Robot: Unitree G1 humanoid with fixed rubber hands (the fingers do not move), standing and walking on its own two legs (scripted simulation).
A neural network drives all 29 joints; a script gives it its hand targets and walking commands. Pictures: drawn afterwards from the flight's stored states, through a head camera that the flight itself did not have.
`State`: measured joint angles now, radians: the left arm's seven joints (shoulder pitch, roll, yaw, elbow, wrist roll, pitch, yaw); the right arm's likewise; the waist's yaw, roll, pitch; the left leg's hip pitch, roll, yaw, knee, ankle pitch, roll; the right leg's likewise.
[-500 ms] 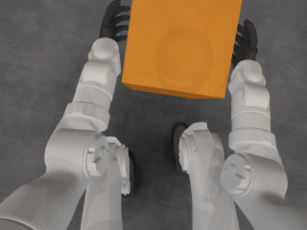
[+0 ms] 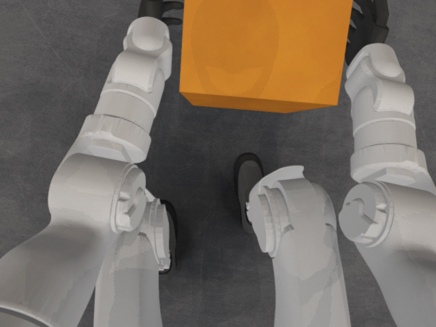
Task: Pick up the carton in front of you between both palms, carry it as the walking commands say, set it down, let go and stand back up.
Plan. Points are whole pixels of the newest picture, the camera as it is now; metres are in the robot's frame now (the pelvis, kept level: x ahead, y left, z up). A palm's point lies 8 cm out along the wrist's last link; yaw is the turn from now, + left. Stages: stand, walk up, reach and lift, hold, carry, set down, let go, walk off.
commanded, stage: set down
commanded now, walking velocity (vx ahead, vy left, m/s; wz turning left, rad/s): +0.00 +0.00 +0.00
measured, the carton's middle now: (252, 46) +0.51 -0.14 -0.24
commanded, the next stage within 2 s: none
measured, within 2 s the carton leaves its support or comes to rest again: rests again in 0.82 s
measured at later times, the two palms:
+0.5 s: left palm (154, 30) +0.53 +0.01 -0.19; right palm (359, 47) +0.47 -0.29 -0.16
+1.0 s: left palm (137, 32) +0.54 +0.04 -0.20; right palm (357, 67) +0.45 -0.30 -0.19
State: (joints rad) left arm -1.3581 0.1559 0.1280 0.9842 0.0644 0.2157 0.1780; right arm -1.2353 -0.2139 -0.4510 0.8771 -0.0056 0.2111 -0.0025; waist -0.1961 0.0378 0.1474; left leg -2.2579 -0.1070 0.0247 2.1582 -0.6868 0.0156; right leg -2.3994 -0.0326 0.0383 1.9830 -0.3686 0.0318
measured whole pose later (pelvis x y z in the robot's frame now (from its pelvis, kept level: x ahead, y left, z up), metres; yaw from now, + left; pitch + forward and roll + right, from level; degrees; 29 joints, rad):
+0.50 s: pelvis -0.01 +0.00 -0.01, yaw +0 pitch +43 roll -1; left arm -1.43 0.16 0.13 1.06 0.10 0.18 0.11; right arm -1.32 -0.29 -0.49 1.05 -0.02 0.14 0.04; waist -0.19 0.02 0.22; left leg -2.29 -0.13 0.01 2.19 -0.65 0.01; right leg -2.40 -0.06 0.02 2.01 -0.35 0.03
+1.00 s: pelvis -0.02 -0.01 -0.01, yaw +0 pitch +38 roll -1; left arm -1.50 0.29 0.00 1.13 0.01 0.10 0.10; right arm -1.36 -0.36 -0.42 1.24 0.12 -0.01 -0.03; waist -0.16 -0.02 0.37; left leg -2.22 -0.12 -0.02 2.21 -0.66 -0.02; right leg -2.34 -0.05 0.00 2.02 -0.34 0.01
